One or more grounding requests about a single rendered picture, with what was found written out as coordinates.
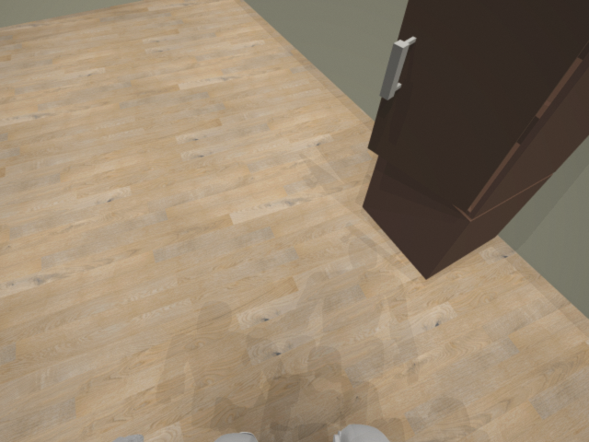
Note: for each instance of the handle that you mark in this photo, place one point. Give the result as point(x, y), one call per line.
point(394, 67)

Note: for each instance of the cupboard door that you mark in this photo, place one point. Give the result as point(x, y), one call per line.
point(474, 79)

